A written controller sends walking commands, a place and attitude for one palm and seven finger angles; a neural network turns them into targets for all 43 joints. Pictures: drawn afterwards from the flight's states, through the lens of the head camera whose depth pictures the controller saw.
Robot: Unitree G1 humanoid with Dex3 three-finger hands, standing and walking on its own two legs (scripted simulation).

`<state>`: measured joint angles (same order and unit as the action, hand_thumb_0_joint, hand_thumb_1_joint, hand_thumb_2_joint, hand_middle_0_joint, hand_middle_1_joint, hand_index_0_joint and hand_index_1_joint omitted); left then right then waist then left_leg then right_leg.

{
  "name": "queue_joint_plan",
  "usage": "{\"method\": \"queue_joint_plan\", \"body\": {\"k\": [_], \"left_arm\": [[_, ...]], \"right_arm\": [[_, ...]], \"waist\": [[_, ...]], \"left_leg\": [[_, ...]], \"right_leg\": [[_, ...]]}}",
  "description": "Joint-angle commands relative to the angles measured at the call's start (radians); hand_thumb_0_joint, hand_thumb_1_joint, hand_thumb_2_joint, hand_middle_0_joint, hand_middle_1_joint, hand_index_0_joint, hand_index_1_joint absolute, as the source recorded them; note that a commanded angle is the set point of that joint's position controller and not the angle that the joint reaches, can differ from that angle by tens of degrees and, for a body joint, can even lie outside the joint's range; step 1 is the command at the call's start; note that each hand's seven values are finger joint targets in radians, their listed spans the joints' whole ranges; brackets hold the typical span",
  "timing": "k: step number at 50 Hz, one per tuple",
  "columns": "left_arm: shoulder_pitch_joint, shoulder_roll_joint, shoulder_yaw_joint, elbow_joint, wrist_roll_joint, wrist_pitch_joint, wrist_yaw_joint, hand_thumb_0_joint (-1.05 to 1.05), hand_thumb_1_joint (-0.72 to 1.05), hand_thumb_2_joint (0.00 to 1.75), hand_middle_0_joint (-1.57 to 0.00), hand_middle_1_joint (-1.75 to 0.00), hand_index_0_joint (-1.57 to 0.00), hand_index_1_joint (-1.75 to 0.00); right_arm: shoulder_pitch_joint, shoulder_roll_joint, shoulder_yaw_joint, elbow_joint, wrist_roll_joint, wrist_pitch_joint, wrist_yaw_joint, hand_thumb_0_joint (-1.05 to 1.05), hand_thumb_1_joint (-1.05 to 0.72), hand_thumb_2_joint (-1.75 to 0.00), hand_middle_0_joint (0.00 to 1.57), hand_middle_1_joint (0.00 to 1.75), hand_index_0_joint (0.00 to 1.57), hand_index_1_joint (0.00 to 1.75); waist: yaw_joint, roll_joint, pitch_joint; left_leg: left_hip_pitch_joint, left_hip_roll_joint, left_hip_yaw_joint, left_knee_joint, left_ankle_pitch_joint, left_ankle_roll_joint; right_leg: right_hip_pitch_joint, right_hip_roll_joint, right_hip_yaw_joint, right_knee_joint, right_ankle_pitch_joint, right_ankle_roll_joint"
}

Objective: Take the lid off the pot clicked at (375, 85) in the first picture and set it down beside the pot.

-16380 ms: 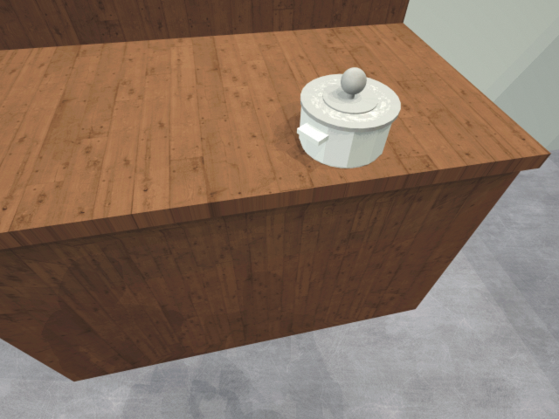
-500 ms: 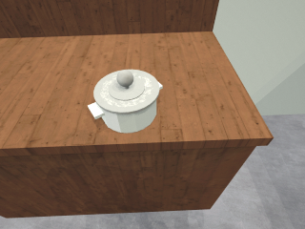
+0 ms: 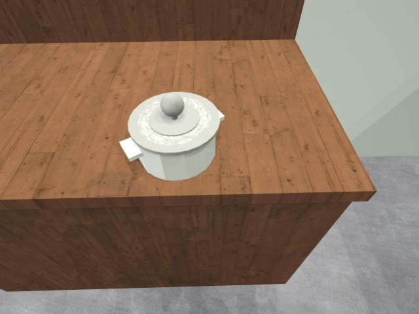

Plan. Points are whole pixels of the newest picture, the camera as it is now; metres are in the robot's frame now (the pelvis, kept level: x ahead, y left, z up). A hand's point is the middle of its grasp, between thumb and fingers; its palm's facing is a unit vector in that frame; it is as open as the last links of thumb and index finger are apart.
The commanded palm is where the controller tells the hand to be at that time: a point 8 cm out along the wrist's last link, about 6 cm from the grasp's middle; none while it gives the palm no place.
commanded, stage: look again from close up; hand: left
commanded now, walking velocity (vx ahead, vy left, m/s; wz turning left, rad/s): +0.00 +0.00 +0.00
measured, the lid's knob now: (172, 104) +0.45 +0.10 +0.17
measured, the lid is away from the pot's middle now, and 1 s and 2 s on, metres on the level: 0.00 0.00 0.00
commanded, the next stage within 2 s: lift the closed hand beside the body in 0.46 s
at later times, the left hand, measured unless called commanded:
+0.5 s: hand out of the picture +0.01 +0.16 -0.17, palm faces +0.02 -0.98 -0.20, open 7.3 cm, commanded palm none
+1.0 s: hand out of the picture +0.12 +0.18 +0.01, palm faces +0.28 -0.91 -0.30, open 4.1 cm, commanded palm +0.08 +0.22 +0.04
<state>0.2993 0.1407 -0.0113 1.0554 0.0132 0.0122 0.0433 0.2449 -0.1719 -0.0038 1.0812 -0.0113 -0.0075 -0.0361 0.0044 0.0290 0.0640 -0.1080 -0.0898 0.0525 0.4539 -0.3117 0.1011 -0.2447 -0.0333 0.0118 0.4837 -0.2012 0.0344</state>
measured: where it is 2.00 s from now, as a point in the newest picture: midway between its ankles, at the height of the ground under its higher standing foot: outside the picture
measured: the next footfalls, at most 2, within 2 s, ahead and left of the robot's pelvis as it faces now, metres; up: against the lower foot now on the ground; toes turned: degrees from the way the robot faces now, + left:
none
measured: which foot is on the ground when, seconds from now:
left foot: down 0.00-1.00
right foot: down 0.00-1.00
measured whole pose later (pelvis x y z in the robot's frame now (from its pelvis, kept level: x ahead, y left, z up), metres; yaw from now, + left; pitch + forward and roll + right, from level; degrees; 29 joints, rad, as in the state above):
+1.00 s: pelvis +0.00 -0.04 +0.00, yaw +3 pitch -2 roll -1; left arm 0.67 0.24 0.08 -0.14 -0.01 -0.09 0.06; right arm 0.11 -0.24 -0.03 0.51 0.02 -0.23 -0.01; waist 0.06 0.03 -0.03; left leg -0.13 -0.03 -0.03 0.51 -0.34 0.04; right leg -0.22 0.01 -0.07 0.47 -0.21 -0.03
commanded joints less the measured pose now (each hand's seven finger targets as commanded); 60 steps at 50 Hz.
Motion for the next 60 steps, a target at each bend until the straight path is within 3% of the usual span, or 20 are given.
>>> {"method": "queue_joint_plan", "body": {"k": [1, 13, 27, 28, 29, 30, 32, 33, 34, 35, 37, 39, 41, 43, 45, 46, 48, 52, 56, 60], "left_arm": [[0.054, 0.115, 0.026, -0.038, -0.005, -0.014, 0.012, 0.0, 0.9, 0.9, -0.2, -0.3, -0.2, -0.3], [0.052, 0.1, 0.026, -0.027, -0.003, -0.015, 0.012, 0.0, 0.9, 0.9, -0.2, -0.3, -0.2, -0.3], [0.057, 0.088, 0.03, -0.012, -0.004, -0.017, 0.014, 0.0, 0.9, 0.9, -0.2, -0.3, -0.2, -0.3], [0.13, 0.121, 0.028, 0.038, 0.009, -0.038, 0.044, 0.0, 0.9, 0.9, -0.2, -0.3, -0.2, -0.3], [-0.588, 0.288, 0.042, -1.175, -0.087, -0.187, 0.052, 0.0, 0.9, 0.9, -0.24, -0.35, -0.24, -0.35], [-0.168, 0.258, 0.057, -0.994, -0.028, -0.108, 0.097, 0.0, 0.9, 0.9, -0.29, -0.4, -0.29, -0.4], [0.012, 0.11, -0.033, -0.994, -0.053, 0.02, 0.129, 0.0, 0.9, 0.9, -0.38, -0.49, -0.38, -0.49], [0.047, 0.057, -0.074, -1.029, -0.034, 0.024, 0.123, 0.0, 0.9, 0.9, -0.42, -0.54, -0.42, -0.54], [0.163, 0.025, -0.067, -0.974, -0.023, 0.022, 0.118, 0.0, 0.9, 0.9, -0.46, -0.59, -0.46, -0.59], [0.288, 0.0, -0.056, -0.867, -0.014, 0.031, 0.107, 0.0, 0.9, 0.9, -0.51, -0.64, -0.51, -0.64], [0.491, 0.039, 0.035, -0.793, -0.003, 0.016, 0.074, 0.0, 0.9, 0.9, -0.6, -0.73, -0.6, -0.73], [0.584, 0.108, 0.116, -0.907, -0.01, -0.037, 0.038, 0.0, 0.9, 0.9, -0.68, -0.83, -0.68, -0.83], [0.535, 0.226, 0.222, -1.146, -0.026, -0.103, 0.03, 0.0, 0.9, 0.9, -0.77, -0.92, -0.77, -0.92], [0.364, 0.259, 0.215, -1.4, -0.029, -0.159, 0.029, 0.0, 0.9, 0.9, -0.86, -1.02, -0.86, -1.02], [0.305, 0.218, 0.172, -1.46, -0.029, -0.17, 0.033, 0.0, 0.9, 0.9, -0.95, -1.12, -0.95, -1.12], [0.259, 0.217, 0.172, -1.454, -0.03, -0.169, 0.04, 0.0, 0.9, 0.9, -0.99, -1.16, -0.99, -1.16], [0.24, 0.18, 0.146, -1.411, -0.033, -0.167, 0.039, 0.0, 0.9, 0.9, -1.08, -1.26, -1.08, -1.26], [0.291, 0.201, 0.177, -1.483, -0.044, -0.182, 0.028, 0.0, 0.9, 0.9, -1.26, -1.45, -1.26, -1.45], [0.34, 0.287, 0.279, -1.598, -0.042, -0.189, 0.046, 0.0, 0.9, 0.9, -1.3, -1.5, -1.3, -1.5], [0.401, 0.272, 0.29, -1.582, -0.043, -0.186, 0.046, 0.0, 0.9, 0.9, -1.3, -1.5, -1.3, -1.5]], "right_arm": [[0.05, -0.078, -0.016, -0.029, 0.001, -0.016, 0.0, 0.0, -0.9, -0.9, 0.2, 0.3, 0.2, 0.3], [0.078, -0.056, -0.012, 0.0, 0.001, -0.017, -0.003, 0.0, -0.9, -0.9, 0.2, 0.3, 0.2, 0.3], [0.113, -0.034, -0.012, 0.021, 0.002, -0.02, -0.007, 0.0, -0.9, -0.9, 0.2, 0.3, 0.2, 0.3], [0.041, -0.097, -0.011, -0.054, 0.015, -0.029, 0.001, 0.0, -0.9, -0.9, 0.2, 0.3, 0.2, 0.3], [0.019, -0.242, -0.011, -0.408, 0.068, -0.206, 0.012, 0.0, -0.9, -0.9, 0.2, 0.3, 0.2, 0.3], [-0.041, -0.162, 0.002, -0.351, 0.062, -0.277, -0.03, 0.0, -0.9, -0.9, 0.2, 0.3, 0.2, 0.3], [-0.041, -0.156, 0.002, -0.311, 0.073, -0.305, -0.005, 0.0, -0.9, -0.9, 0.2, 0.3, 0.2, 0.3], [-0.062, -0.156, 0.009, -0.34, 0.053, -0.331, 0.007, 0.0, -0.9, -0.9, 0.2, 0.3, 0.2, 0.3], [-0.086, -0.151, 0.002, -0.353, 0.043, -0.346, 0.019, 0.0, -0.9, -0.9, 0.2, 0.3, 0.2, 0.3], [-0.089, -0.148, -0.021, -0.364, 0.036, -0.338, 0.036, 0.0, -0.9, -0.9, 0.2, 0.3, 0.2, 0.3], [-0.11, -0.156, -0.065, -0.409, 0.029, -0.291, 0.065, 0.0, -0.9, -0.9, 0.2, 0.3, 0.2, 0.3], [-0.164, -0.152, -0.085, -0.492, 0.032, -0.262, 0.075, 0.0, -0.9, -0.9, 0.2, 0.3, 0.2, 0.3], [-0.202, -0.152, -0.085, -0.58, 0.044, -0.251, 0.067, 0.0, -0.9, -0.9, 0.2, 0.3, 0.2, 0.3], [-0.191, -0.14, -0.059, -0.643, 0.041, -0.26, 0.053, 0.0, -0.9, -0.9, 0.2, 0.3, 0.2, 0.3], [-0.154, -0.126, -0.039, -0.651, 0.031, -0.261, 0.041, 0.0, -0.9, -0.9, 0.2, 0.3, 0.2, 0.3], [-0.151, -0.134, -0.039, -0.651, 0.025, -0.254, 0.037, 0.0, -0.9, -0.9, 0.2, 0.3, 0.2, 0.3], [-0.126, -0.135, -0.039, -0.656, 0.023, -0.238, 0.021, 0.0, -0.9, -0.9, 0.2, 0.3, 0.2, 0.3], [-0.131, -0.134, -0.038, -0.681, 0.02, -0.228, 0.005, 0.0, -0.9, -0.9, 0.2, 0.3, 0.2, 0.3], [-0.148, -0.125, -0.035, -0.68, 0.016, -0.25, -0.001, 0.0, -0.9, -0.9, 0.2, 0.3, 0.2, 0.3], [-0.177, -0.103, -0.033, -0.657, 0.018, -0.249, -0.009, 0.0, -0.9, -0.9, 0.2, 0.3, 0.2, 0.3]], "waist": [[-0.003, -0.022, 0.001], [-0.003, -0.024, 0.024], [-0.003, -0.018, 0.023], [0.026, -0.244, -0.035], [0.009, -0.025, -0.487], [0.03, 0.193, -0.425], [0.032, 0.265, -0.245], [0.021, 0.197, -0.145], [0.034, 0.13, -0.088], [0.044, -0.01, -0.017], [0.064, -0.224, 0.027], [0.085, -0.246, 0.033], [0.087, -0.146, -0.013], [0.065, 0.073, -0.069], [0.035, 0.183, -0.07], [0.009, 0.16, -0.049], [-0.007, 0.08, -0.009], [0.009, -0.041, -0.082], [0.043, 0.049, -0.16], [0.053, 0.017, -0.091]], "left_leg": [[-0.056, 0.182, -0.168, -0.115, 0.216, -0.042], [-0.077, 0.186, -0.161, -0.123, 0.171, -0.041], [-0.057, 0.191, -0.154, -0.114, 0.242, -0.041], [-0.13, 0.217, -0.122, 0.038, 0.406, -0.064], [0.036, 0.11, -0.17, -0.109, 0.438, -0.146], [0.085, 0.167, -0.162, -0.105, 0.525, -0.188], [0.012, 0.137, -0.172, -0.143, 0.414, -0.208], [-0.014, 0.138, -0.187, -0.157, 0.391, -0.196], [-0.041, 0.135, -0.188, -0.15, 0.432, -0.183], [-0.102, 0.138, -0.186, -0.137, 0.472, -0.173], [-0.189, 0.133, -0.154, -0.088, 0.501, -0.15], [-0.244, 0.118, -0.117, -0.088, 0.377, -0.143], [-0.243, 0.109, -0.095, -0.093, 0.248, -0.137], [-0.202, 0.095, -0.087, -0.096, 0.18, -0.121], [-0.154, 0.089, -0.084, -0.08, 0.186, -0.108], [-0.15, 0.086, -0.08, -0.06, 0.154, -0.098], [-0.15, 0.081, -0.077, -0.047, 0.113, -0.083], [-0.123, 0.067, -0.064, -0.022, 0.105, -0.064], [-0.098, 0.064, -0.06, -0.017, 0.169, -0.068], [-0.125, 0.074, -0.058, -0.037, 0.198, -0.07]], "right_leg": [[0.009, -0.071, 0.07, -0.048, 0.099, -0.071], [0.001, -0.071, 0.083, -0.056, 0.09, -0.071], [0.008, -0.076, 0.077, -0.05, 0.125, -0.072], [0.097, -0.085, 0.032, 0.003, 0.399, -0.047], [0.178, -0.018, -0.003, 0.046, 0.24, -0.062], [0.088, 0.005, -0.012, 0.054, 0.081, -0.085], [0.046, 0.012, -0.035, 0.033, 0.024, -0.069], [0.046, 0.012, -0.051, 0.014, 0.033, -0.067], [0.06, 0.015, -0.074, -0.007, 0.05, -0.071], [0.067, 0.02, -0.098, -0.026, 0.061, -0.072], [0.09, 0.024, -0.107, -0.031, 0.123, -0.073], [0.109, 0.025, -0.095, -0.029, 0.08, -0.073], [0.149, 0.017, -0.077, -0.045, 0.045, -0.074], [0.154, 0.014, -0.044, -0.053, 0.038, -0.076], [0.115, 0.018, -0.038, -0.064, 0.055, -0.073], [0.069, 0.018, -0.043, -0.08, 0.043, -0.066], [0.026, 0.028, -0.042, -0.095, 0.01, -0.06], [0.055, 0.024, -0.039, -0.116, -0.009, -0.046], [0.13, 0.013, -0.023, -0.102, 0.051, -0.046], [0.145, 0.009, -0.024, -0.114, 0.077, -0.047]]}}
